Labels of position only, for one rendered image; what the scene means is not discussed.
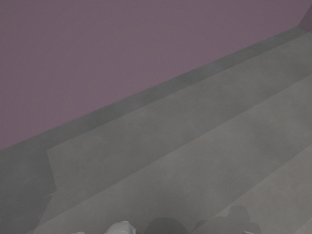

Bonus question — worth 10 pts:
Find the left robot thigh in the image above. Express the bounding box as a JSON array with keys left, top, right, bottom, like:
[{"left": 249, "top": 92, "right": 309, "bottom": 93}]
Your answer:
[{"left": 104, "top": 221, "right": 137, "bottom": 234}]

